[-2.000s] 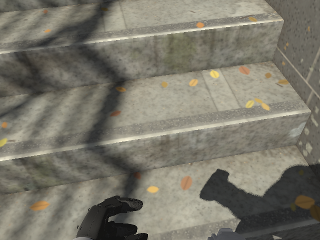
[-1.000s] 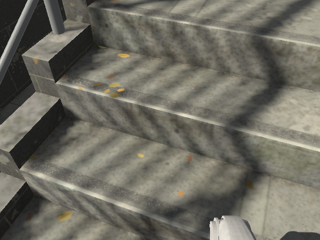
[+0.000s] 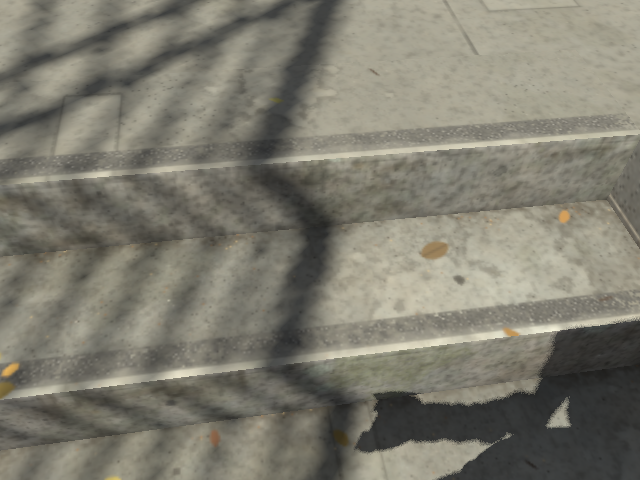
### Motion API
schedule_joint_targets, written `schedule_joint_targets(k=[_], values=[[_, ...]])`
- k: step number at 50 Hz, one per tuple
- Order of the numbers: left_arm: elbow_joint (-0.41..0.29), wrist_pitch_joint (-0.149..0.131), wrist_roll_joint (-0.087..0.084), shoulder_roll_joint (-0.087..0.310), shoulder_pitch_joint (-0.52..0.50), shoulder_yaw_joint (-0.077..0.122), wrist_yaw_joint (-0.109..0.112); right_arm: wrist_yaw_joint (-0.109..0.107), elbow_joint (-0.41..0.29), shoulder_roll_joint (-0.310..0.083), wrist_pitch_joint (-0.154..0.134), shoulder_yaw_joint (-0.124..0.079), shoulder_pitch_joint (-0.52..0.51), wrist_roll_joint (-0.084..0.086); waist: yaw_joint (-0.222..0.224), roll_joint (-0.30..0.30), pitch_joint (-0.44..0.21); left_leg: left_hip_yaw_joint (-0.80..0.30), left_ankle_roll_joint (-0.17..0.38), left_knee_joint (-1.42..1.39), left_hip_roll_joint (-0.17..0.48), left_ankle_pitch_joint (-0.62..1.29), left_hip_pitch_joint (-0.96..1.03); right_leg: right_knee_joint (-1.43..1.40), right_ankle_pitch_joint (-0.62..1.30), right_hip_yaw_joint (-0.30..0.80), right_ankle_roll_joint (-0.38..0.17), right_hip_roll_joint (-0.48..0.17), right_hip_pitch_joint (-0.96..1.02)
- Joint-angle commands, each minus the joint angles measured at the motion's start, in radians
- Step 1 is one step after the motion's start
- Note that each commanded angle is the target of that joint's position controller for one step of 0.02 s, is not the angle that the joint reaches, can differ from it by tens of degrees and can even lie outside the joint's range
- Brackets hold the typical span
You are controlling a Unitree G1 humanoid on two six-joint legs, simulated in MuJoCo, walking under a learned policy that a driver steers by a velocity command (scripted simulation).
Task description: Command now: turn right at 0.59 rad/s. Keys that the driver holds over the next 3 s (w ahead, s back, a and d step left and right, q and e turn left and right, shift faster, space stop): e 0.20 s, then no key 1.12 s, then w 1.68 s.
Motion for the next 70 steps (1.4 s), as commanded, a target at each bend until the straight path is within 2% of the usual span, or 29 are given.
schedule_joint_targets(k=[1,5,7,10,13,14,15,16,17,18,20,22,24,26,28,30,31,33,34,35,36,38,40,41,42,44,50,66,70], values=[[-0.052,-0.031,0.011,0.062,-0.061,0.013,-0.016,0.004,-0.069,-0.134,-0.021,-0.034,-0.012,0.002,-0.02,0.16,-0.04,-0.245,0.226,-0.208,0.26,-0.033,0.233,-0.019,0.042,-0.036,-0.006,-0.021,-0.175],[-0.068,-0.019,0.02,0.021,-0.114,-0.011,-0.037,-0.001,-0.034,-0.135,-0.031,-0.036,0.008,-0.008,-0.02,0.14,-0.037,-0.205,0.219,-0.244,0.318,-0.039,0.296,-0.299,0.022,-0.093,-0.012,-0.124,-0.149],[-0.091,-0.004,0.033,-0.012,-0.132,-0.031,-0.068,-0.009,-0.03,-0.168,-0.056,-0.05,-0.039,-0.005,-0.008,0.141,-0.037,-0.09,0.163,-0.241,0.272,-0.055,0.215,-0.536,-0.086,-0.205,-0.023,-0.166,0.05],[-0.133,-0.002,0.025,-0.014,-0.097,-0.032,-0.111,-0.03,-0.012,-0.241,-0.103,-0.08,-0.071,-0.019,0.018,0.174,-0.009,-0.102,0.143,-0.202,0.34,0.008,0.151,-0.711,-0.06,-0.181,-0.091,-0.191,0.272],[-0.102,-0.038,-0.003,0.027,-0.007,0.007,-0.105,-0.027,0.027,-0.225,-0.095,-0.078,-0.105,0.01,0.076,0.109,0.005,-0.081,0.092,-0.081,0.342,-0.091,0.092,-1.103,0.153,-0.222,-0.188,-0.122,0.526],[-0.081,-0.048,-0.002,0.065,0.017,0.032,-0.087,-0.021,0.049,-0.171,-0.084,-0.063,-0.049,0.018,0.068,0.067,-0.037,-0.028,0.035,0.027,0.266,-0.104,0.075,-1.221,0.201,-0.238,-0.231,-0.077,0.658],[-0.095,-0.063,0.015,0.151,0.009,0.061,-0.054,-0.025,0.036,-0.066,-0.076,-0.039,0.036,0.021,0.011,-0.099,-0.111,0.083,-0.071,0.241,0.117,-0.179,-0.005,-1.177,0.703,-0.11,-0.343,-0.196,0.808],[-0.119,-0.069,-0.014,0.226,0.082,0.075,-0.028,-0.032,-0.059,-0.064,-0.085,-0.026,0.028,0.053,0.071,-0.279,-0.26,0.004,-0.178,0.418,-0.009,-0.39,-0.278,-1.219,0.845,0.264,-0.546,-0.412,1.081],[-0.102,-0.083,-0.009,0.155,0.125,0.067,-0.034,-0.012,-0.054,-0.127,-0.084,-0.038,-0.101,0.069,0.14,-0.159,-0.201,-0.157,-0.208,0.627,0.003,-0.432,-0.379,-1.222,0.663,0.314,-0.484,-0.415,1.028],[-0.092,-0.083,-0.008,0.145,0.063,0.063,-0.044,-0.01,-0.039,-0.136,-0.068,-0.045,-0.121,0.061,0.121,-0.111,-0.148,-0.214,-0.194,0.808,0.017,-0.386,-0.403,-1.204,0.562,0.228,-0.421,-0.396,0.906],[-0.167,-0.064,-0.001,0.097,-0.064,0.045,-0.041,-0.044,0.004,-0.225,-0.057,-0.088,-0.048,0.048,0.059,-0.043,-0.108,-0.244,-0.177,1.031,0.005,-0.307,-0.386,-1.217,0.595,0.16,-0.429,-0.387,0.704],[-0.186,-0.049,0.009,0.033,-0.104,0.016,-0.028,-0.052,-0.001,-0.193,-0.051,-0.081,-0.036,0.029,0.01,-0.018,-0.098,-0.255,-0.167,1.059,0.013,-0.171,-0.374,-1.245,0.474,0.144,-0.442,-0.365,0.589],[-0.212,-0.043,0.008,-0.005,-0.149,-0.007,-0.027,-0.03,0.038,-0.175,-0.032,-0.074,0.032,0.024,-0.015,-0.002,-0.102,-0.238,-0.186,1.014,0.008,-0.079,-0.335,-1.25,0.44,0.091,-0.422,-0.332,0.543],[-0.244,-0.047,-0.008,-0.012,-0.186,-0.018,-0.03,0.004,0.057,-0.162,-0.018,-0.067,0.068,0.013,-0.031,0.006,-0.09,-0.202,-0.213,0.767,0.017,-0.072,-0.254,-1.25,0.356,0.025,-0.361,-0.28,0.527],[-0.254,-0.04,-0.02,0.025,-0.214,-0.01,-0.04,0.051,0.065,-0.124,-0.01,-0.053,0.095,0.009,-0.017,-0.008,-0.073,-0.17,-0.221,0.48,0.019,-0.177,-0.094,-1.219,0.296,-0.016,-0.314,-0.248,0.485],[-0.219,-0.03,-0.023,0.029,-0.209,-0.012,-0.061,0.077,0.054,-0.095,-0.016,-0.034,0.102,0.038,-0.003,-0.003,-0.068,-0.16,-0.197,0.252,0.026,-0.124,-0.011,-1.15,0.238,0.013,-0.323,-0.268,0.495],[-0.184,-0.024,-0.044,-0.007,-0.18,-0.027,-0.085,0.087,0.055,-0.095,-0.027,-0.033,0.099,0.062,-0.017,0.026,-0.05,-0.141,-0.176,0.055,0.028,-0.032,0.049,-1.128,0.133,0.024,-0.304,-0.258,0.496],[-0.102,-0.018,-0.065,-0.102,-0.003,-0.045,-0.134,0.084,0.03,-0.108,-0.048,-0.012,0.045,0.067,0.064,0.046,-0.066,-0.22,-0.094,0.015,0.092,0.278,0.118,-1.111,-0.047,0.021,-0.164,-0.206,0.518],[-0.108,-0.033,-0.023,-0.1,0.057,-0.04,-0.124,0.089,-0.001,-0.177,-0.063,-0.021,-0.104,0.085,0.178,0.124,-0.061,-0.257,0.018,0.042,0.084,0.233,0.018,-1.109,0.008,-0.115,-0.115,-0.148,0.576],[-0.114,-0.037,-0.008,-0.031,-0.054,-0.027,-0.108,0.094,-0.002,-0.172,-0.063,-0.035,-0.128,0.071,0.115,0.067,-0.062,-0.265,0.036,0.008,0.091,0.071,-0.06,-1.067,0.031,-0.155,-0.105,-0.133,0.635],[-0.133,-0.035,0.0,-0.012,-0.115,-0.019,-0.1,0.094,0.018,-0.161,-0.066,-0.035,-0.091,0.067,0.089,0.066,-0.054,-0.242,0.018,0.001,0.081,0.031,-0.051,-1.056,0.038,-0.158,-0.123,-0.134,0.629],[-0.13,-0.03,-0.008,-0.032,-0.138,-0.02,-0.086,0.094,0.037,-0.11,-0.057,-0.018,-0.06,0.065,0.065,0.076,-0.037,-0.235,-0.013,0.01,0.07,0.064,0.052,-1.079,0.027,-0.155,-0.148,-0.139,0.537],[-0.13,-0.035,-0.017,-0.054,-0.155,-0.024,-0.085,0.087,0.055,-0.11,-0.047,-0.02,0.001,0.06,0.041,0.056,-0.034,-0.212,-0.021,0.034,0.062,0.117,0.114,-1.089,0.064,-0.144,-0.166,-0.146,0.498],[-0.1,-0.014,-0.02,-0.072,-0.012,-0.02,-0.029,0.004,0.073,-0.139,-0.031,-0.046,0.09,0.052,0.052,0.029,-0.099,-0.244,-0.017,-0.026,0.102,0.346,0.156,-1.126,0.26,-0.128,-0.127,-0.156,0.648],[-0.081,-0.008,-0.023,-0.067,0.004,-0.018,-0.004,-0.027,0.088,-0.151,-0.023,-0.045,0.095,0.045,0.056,0.024,-0.077,-0.227,-0.025,-0.013,0.09,0.389,0.172,-1.123,0.303,-0.129,-0.114,-0.151,0.66],[-0.071,0.003,-0.016,-0.064,0.007,-0.014,0.017,-0.05,0.091,-0.122,-0.008,-0.043,0.076,0.043,0.051,0.043,-0.041,-0.213,-0.028,-0.022,0.081,0.383,0.199,-1.141,0.309,-0.126,-0.11,-0.154,0.646],[-0.026,0.022,-0.002,-0.069,0.078,-0.006,0.025,-0.056,0.127,-0.091,0.021,-0.046,0.099,0.037,0.044,0.06,0.051,-0.203,-0.021,-0.09,0.073,0.197,0.214,-1.217,0.178,-0.126,-0.115,-0.156,0.594],[0.109,0.032,-0.004,-0.055,0.247,-0.012,0.044,-0.064,0.287,-0.12,0.036,-0.053,0.19,0.042,0.058,0.039,0.132,-0.214,-0.006,-0.191,0.067,-0.039,0.176,-1.308,0.079,-0.121,-0.141,-0.166,0.618],[0.116,0.041,-0.005,-0.034,0.276,-0.003,0.04,-0.057,0.314,-0.19,0.051,-0.08,0.242,0.044,0.043,0.119,0.161,-0.295,0.052,-0.238,0.088,-0.495,0.132,-1.177,-0.241,-0.19,-0.171,-0.091,0.522]])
